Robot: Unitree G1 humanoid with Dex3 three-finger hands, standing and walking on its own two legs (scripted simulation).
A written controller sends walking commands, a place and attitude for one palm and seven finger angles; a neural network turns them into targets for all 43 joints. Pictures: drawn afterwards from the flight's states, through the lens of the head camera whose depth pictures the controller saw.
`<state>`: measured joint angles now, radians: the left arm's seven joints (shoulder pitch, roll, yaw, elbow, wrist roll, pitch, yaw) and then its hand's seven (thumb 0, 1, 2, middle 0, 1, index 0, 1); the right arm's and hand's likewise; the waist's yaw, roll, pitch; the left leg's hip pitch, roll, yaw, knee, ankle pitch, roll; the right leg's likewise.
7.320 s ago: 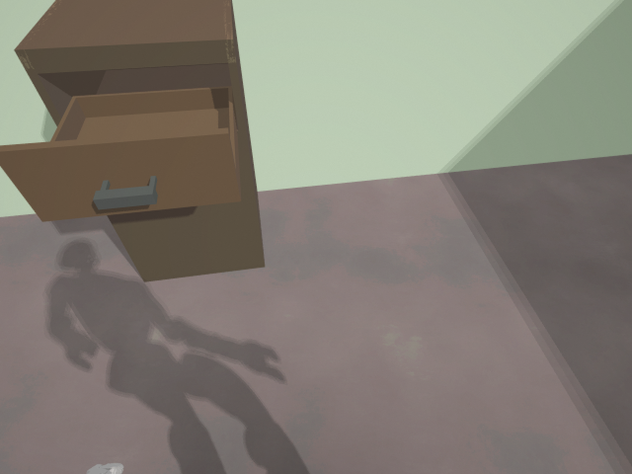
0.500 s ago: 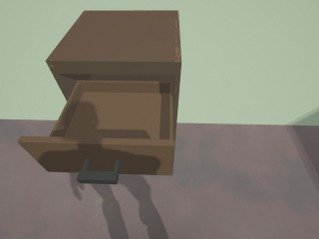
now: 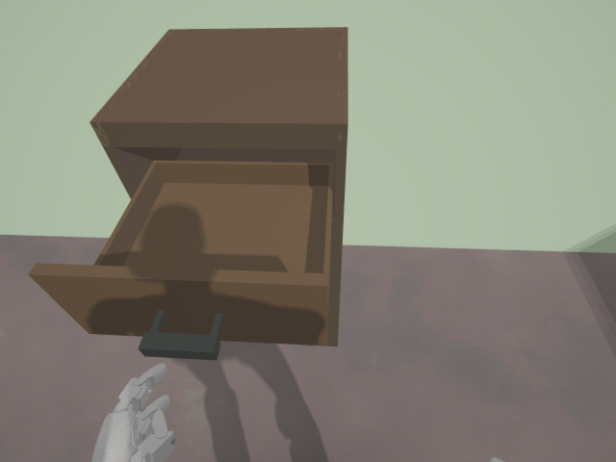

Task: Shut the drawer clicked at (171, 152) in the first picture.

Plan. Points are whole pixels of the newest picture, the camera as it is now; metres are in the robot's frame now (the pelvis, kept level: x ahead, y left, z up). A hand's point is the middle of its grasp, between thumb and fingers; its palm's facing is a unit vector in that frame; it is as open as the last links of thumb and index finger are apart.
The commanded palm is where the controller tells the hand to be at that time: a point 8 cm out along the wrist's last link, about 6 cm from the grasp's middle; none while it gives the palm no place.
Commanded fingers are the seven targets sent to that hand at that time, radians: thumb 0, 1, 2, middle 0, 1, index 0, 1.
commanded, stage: raise the hand and make a fist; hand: left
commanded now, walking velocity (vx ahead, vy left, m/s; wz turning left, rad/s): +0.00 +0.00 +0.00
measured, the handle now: (185, 331) +0.31 +0.20 -0.03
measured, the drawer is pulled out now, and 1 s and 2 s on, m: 0.30 0.28 0.28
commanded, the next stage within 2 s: bring the fist close to the handle in 1.72 s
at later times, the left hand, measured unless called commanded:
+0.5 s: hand (168, 455) +0.15 +0.17 +0.00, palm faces -0.07 -1.00 -0.02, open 4.6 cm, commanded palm +0.11 +0.23 +0.00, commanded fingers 0.00 0.90 0.90 -0.90 -1.06 -0.90 -1.06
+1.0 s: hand (147, 456) +0.14 +0.18 +0.04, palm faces -0.05 -1.00 -0.02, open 3.0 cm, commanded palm +0.10 +0.23 +0.05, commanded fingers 0.00 0.90 0.90 -1.40 -1.60 -1.40 -1.60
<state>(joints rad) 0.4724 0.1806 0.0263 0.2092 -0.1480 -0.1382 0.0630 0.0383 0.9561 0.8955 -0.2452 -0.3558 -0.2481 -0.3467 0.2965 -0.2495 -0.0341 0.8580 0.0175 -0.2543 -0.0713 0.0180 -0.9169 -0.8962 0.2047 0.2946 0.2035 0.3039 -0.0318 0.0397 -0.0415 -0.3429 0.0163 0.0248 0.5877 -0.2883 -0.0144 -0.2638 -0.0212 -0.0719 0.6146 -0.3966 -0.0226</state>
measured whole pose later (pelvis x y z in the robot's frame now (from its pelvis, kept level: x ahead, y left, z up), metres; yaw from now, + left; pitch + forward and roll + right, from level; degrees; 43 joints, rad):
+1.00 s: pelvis -0.04 +0.04 -0.05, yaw +0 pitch +7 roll -2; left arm 0.65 0.19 0.00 -0.34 -0.19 -0.28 -0.15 0.01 0.90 0.90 -1.21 -1.40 -1.21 -1.39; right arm 0.22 -0.21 0.01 0.48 0.04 -0.22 -0.04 0.02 -0.90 -0.90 0.20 0.29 0.20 0.30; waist -0.01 0.04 -0.12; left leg -0.70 0.03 0.01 1.00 -0.43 0.03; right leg -0.58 -0.03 -0.07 0.96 -0.50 0.01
